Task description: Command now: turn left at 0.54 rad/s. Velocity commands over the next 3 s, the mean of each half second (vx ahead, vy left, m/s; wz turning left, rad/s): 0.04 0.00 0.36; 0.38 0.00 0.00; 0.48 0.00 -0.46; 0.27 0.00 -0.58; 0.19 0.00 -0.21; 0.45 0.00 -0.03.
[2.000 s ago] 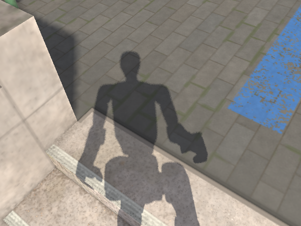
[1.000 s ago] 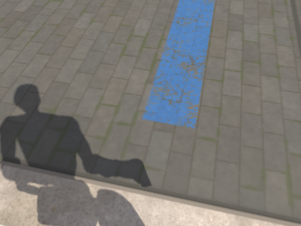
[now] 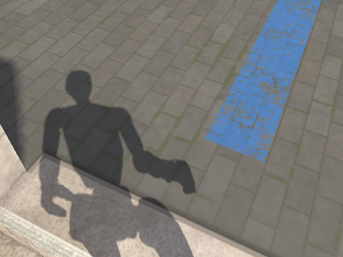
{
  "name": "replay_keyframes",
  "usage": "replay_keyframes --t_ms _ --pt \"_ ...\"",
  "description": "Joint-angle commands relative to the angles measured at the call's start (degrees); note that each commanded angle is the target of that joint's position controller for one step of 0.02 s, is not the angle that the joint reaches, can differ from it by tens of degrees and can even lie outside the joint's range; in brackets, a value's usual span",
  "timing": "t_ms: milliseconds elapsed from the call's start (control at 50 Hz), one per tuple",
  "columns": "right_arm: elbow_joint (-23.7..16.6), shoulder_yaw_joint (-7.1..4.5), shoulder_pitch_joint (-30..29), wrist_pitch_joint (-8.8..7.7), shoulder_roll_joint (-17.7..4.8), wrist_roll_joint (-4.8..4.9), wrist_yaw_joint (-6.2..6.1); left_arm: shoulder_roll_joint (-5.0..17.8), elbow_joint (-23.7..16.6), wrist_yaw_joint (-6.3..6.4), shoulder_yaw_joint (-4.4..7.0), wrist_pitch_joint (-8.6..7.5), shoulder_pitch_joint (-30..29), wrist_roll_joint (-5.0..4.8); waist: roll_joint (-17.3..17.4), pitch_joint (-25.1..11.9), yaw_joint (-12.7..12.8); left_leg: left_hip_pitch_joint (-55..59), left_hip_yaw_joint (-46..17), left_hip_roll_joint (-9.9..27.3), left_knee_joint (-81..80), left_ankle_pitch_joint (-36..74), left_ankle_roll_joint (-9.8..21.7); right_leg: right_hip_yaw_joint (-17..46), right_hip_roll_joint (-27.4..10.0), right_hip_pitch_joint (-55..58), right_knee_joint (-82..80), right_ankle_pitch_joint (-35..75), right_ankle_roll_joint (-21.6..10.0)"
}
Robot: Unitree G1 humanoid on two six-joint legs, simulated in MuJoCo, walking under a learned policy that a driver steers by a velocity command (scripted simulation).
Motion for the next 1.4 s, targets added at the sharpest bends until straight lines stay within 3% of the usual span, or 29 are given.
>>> replay_keyframes --t_ms 20,80,120,360,400,420,440,480,540,620,780,900,940,960,980,1000,1020,1040,1060,1080,1120,1160,1200,1240,1280,1340,1360,1380,1400 --pt "-4.2 -3.66 12.6 -1.29 -12.0 -1.02 -1.61 2.3 -6.7 0.03 0.38 0.68 -4.1 -0.89 13.6 -11.2 -7.4 18.4 -36.1 23.2 -19.7 22.4 15.6 10.5 4.1 -17.6 29.3 -7.0 2.6" --pt "-6.6 -2.41 2.5 -1.1 -9.0 -0.68 -2.78 2.6 -8.2 -0.7 0.53 0.32 -7.6 0.89 6.9 -3.1 -2.7 8.6 -25.6 14.2 -18.3 8.6 12.9 12.5 3.0 -21.4 35.9 3.1 2.8" --pt "-6.9 -1.87 1.6 -1.04 -7.5 -0.61 -2.95 3.5 -7.6 -1.27 0.9 0.82 -5.3 1.48 6.4 -4.1 -1.3 7.5 -22.3 10.7 -16.4 11.0 11.5 11.2 4.7 -20.4 37.5 6.8 2.6" --pt "-4.6 -1.08 3.2 -0.99 -6.2 -1.21 -2.8 -0.1 -7.0 0.71 -1.22 2.05 -0.8 -0.9 13.8 -7.1 -2.1 5.1 -23.6 10.6 -15.4 14.9 8.8 7.5 7.3 0.5 -5.6 3.0 -1.8" --pt "-1.8 -0.56 6.2 -0.79 -3.1 0.44 -1.98 -1.7 -4.8 0.61 -1.81 0.68 2.9 0.33 7.1 -6.1 -0.8 -0.8 -21.2 5.8 -13.2 -2.7 4.2 9.0 7.0 11.0 -22.4 9.4 -3.2" --pt "-0.9 0.01 9.7 -1.2 0.4 0.42 -1.07 1.4 -4.9 0.46 -1.41 -0.51 5.1 1.43 -6.0 -6.6 -1.1 -9.5 -15.3 0.3 -1.1 -15.8 0.9 24.0 -4.8 17.4 -28.2 0.4 -5.6" --pt "-2.2 -0.47 6.7 -1.29 -1.3 -0.29 -0.83 7.1 -4.9 -0.44 0.46 -0.82 5.4 1.14 -14.5 -2.4 0.8 -16.6 -4.5 -4.8 9.2 -15.8 -1.7 36.4 -12.1 10.3 -36.6 -14.2 -11.0" --pt "-1.4 -1.97 4.3 -1.44 -6.2 -2.15 0.13 5.5 -4.0 -1.59 0.86 -1.98 3.4 0.61 -5.8 3.9 -0.7 -20.3 -5.3 0.2 25.4 -10.3 -3.8 39.9 -11.9 4.8 -38.5 -24.5 -15.7" --pt "1.2 -2.1 4.0 -2.17 -5.6 -1.87 2.06 4.7 -1.3 -1.38 0.97 -3.97 5.7 -0.11 -0.7 2.4 -0.8 -24.9 -3.5 1.0 32.2 -4.9 -3.8 30.2 -6.7 11.1 -36.0 -11.0 -13.7" --pt "1.9 -0.97 2.2 -2.46 -1.5 -2.19 2.84 2.6 3.8 -1.69 0.98 -5.48 13.0 -0.46 -3.1 1.6 0.5 -33.1 -2.6 2.5 40.4 0.9 -2.5 28.1 -6.2 16.2 -33.8 -5.5 -14.8" --pt "-1.8 0.07 -5.9 -2.61 -0.8 -2.11 3.19 3.2 7.0 -1.39 1.51 -7.79 16.2 0.25 -2.9 4.5 0.3 -41.2 -2.9 8.6 39.7 3.4 -1.8 25.1 -9.2 16.4 -35.5 6.9 -15.6" --pt "-8.9 1.23 -17.6 -3.29 0.9 -1.38 2.04 3.4 10.0 -0.52 1.97 -7.46 19.8 0.6 -4.9 5.4 5.1 -47.0 -0.3 11.5 35.2 -13.8 1.3 21.9 -10.8 26.7 -38.0 23.7 -15.4" --pt "-10.9 1.98 -22.3 -4.88 1.1 -0.94 1.63 3.7 12.5 0.21 2.39 -6.09 24.3 2.66 -3.3 4.9 8.2 -51.4 0.3 8.1 29.7 -25.5 3.0 20.0 -8.0 37.6 -29.1 48.5 -13.6" --pt "-9.9 2.26 -15.4 -5.94 1.7 0.45 1.46 3.3 11.3 0.06 2.13 -5.33 18.7 3.54 -1.1 -0.5 2.8 -34.1 -0.4 5.4 15.1 -20.1 4.1 16.3 -5.6 32.1 -20.1 67.0 -10.4" --pt "-7.6 1.21 -6.1 -6.61 -0.6 1.57 1.23 5.3 10.1 -0.67 2.5 -5.41 16.2 2.35 0.9 -9.8 -1.2 -9.7 -0.3 1.9 2.5 -7.3 2.4 17.7 -4.5 25.2 -10.6 76.7 -8.8" --pt "-5.2 -0.18 4.4 -6.46 -2.6 1.83 0.37 10.4 8.9 -1.78 3.82 -6.07 12.1 -1.28 0.6 -17.7 -7.6 14.5 -0.8 3.2 -10.5 11.8 0.2 18.9 -3.7 16.5 -3.4 67.5 -7.3" --pt "-0.5 -2.1 14.9 -6.62 -6.7 0.46 -0.77 10.4 7.5 -2.66 4.49 -7.42 6.9 -2.98 1.4 -16.8 -12.7 30.5 -1.0 6.8 -15.3 27.8 -2.0 18.7 1.7 4.3 6.5 51.3 -5.9" --pt "1.4 -2.43 19.1 -6.95 -10.3 -1.73 -0.73 -0.4 6.9 -2.55 2.39 -7.8 7.1 -2.3 13.4 -13.1 -9.4 44.5 -9.9 20.0 -9.0 60.6 -4.5 16.0 7.2 -19.4 26.7 1.2 -5.6" --pt "1.8 -3.73 32.0 -6.28 -15.8 -1.23 -0.96 -3.0 4.5 -1.94 2.12 -9.09 9.6 -5.44 24.3 -27.8 -13.8 60.8 -18.7 34.0 3.8 120.5 0.0 24.6 12.6 -29.2 47.0 -6.5 -4.3" --pt "2.7 -4.88 31.4 -4.49 -17.2 -1.03 -0.61 -0.2 3.1 -1.39 2.72 -8.75 2.9 -4.92 20.6 -29.1 -16.3 53.3 -21.9 31.4 -5.2 98.0 2.5 20.8 12.6 -34.2 59.7 3.8 -3.4" --pt "4.1 -1.68 17.6 -5.22 -6.8 -3.52 -0.03 -4.2 -1.3 -1.09 1.77 -6.8 -8.6 -2.38 20.8 -11.4 -8.4 39.4 -20.7 26.2 -12.5 49.0 5.5 12.9 10.5 -51.3 83.9 6.0 -4.2" --pt "10.6 1.29 20.1 -6.71 2.2 -2.15 -0.13 -9.9 -2.7 -2.04 -0.74 -4.64 -10.9 -0.72 16.1 -3.8 -3.4 29.9 -11.6 23.2 -13.4 41.8 4.2 14.3 10.9 -60.4 99.5 3.3 -8.5" --pt "14.8 2.41 16.6 -7.7 4.8 -1.5 0.34 -14.5 -9.1 -2.79 -4.32 -3.06 -15.8 -0.07 9.7 4.0 3.3 12.7 -1.9 20.2 -23.4 22.0 -0.9 15.6 9.4 -58.0 86.5 1.1 -10.8" --pt "14.0 2.34 9.2 -8.31 0.8 -2.4 0.46 -10.2 -12.7 -2.71 -4.3 -1.21 -18.8 -0.04 8.6 7.8 6.8 -1.5 7.1 16.6 -35.2 21.3 -2.8 8.8 10.6 -47.1 68.1 4.1 -10.0" --pt "15.0 2.42 8.8 -8.88 -1.5 -0.68 -0.73 -6.1 -11.1 -2.28 -3.37 0.36 -15.4 -0.36 6.3 5.9 9.1 -5.2 16.4 10.7 -34.3 54.3 -4.2 -1.1 13.0 -31.7 55.4 6.1 -9.5" --pt "11.0 -1.7 8.7 -11.51 -16.8 3.78 -2.66 0.3 -6.8 -1.17 -1.92 1.32 -0.3 -0.36 8.3 -11.6 13.5 7.7 11.2 16.8 -16.9 101.0 -0.1 -5.2 14.4 -3.5 32.3 5.3 -9.4" --pt "8.8 -2.86 5.9 -10.94 -19.0 3.5 -2.85 2.4 -4.8 -1.15 -0.59 1.68 7.8 -0.38 12.7 -17.3 16.0 16.2 9.6 18.7 -3.7 106.3 -0.1 -1.4 15.1 -0.1 26.8 2.3 -10.7" --pt "6.4 -3.7 4.0 -9.97 -18.9 3.95 -2.22 6.1 -4.5 -1.59 1.04 1.36 12.5 -0.52 12.8 -19.7 18.1 16.2 7.8 16.9 18.1 95.7 0.7 7.2 15.7 6.7 13.9 -0.6 -14.1" --pt "5.7 -2.43 6.2 -9.83 -9.7 2.26 -0.78 8.7 -6.0 -2.76 2.67 0.14 2.5 -1.58 -0.4 -15.0 12.1 1.4 4.1 6.3 45.5 22.5 0.8 28.0 12.8 8.6 -4.2 -2.0 -20.6"
Next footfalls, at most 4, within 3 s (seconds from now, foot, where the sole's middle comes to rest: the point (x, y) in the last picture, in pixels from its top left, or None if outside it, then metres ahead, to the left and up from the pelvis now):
0.42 right None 0.05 -0.11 -0.75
0.90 left None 0.25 0.21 -0.64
1.02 left None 0.25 0.27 -0.75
1.40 right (125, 210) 0.58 0.18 -0.60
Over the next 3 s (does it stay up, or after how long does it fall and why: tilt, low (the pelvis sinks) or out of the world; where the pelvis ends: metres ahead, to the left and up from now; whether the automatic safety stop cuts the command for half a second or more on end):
stays up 1.03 0.15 0.18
